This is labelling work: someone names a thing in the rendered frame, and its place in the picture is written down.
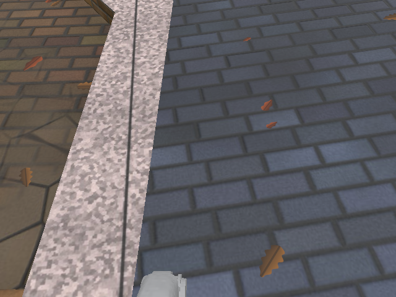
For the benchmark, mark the robot left thigh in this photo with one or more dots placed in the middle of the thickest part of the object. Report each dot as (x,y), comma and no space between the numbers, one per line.
(163,284)

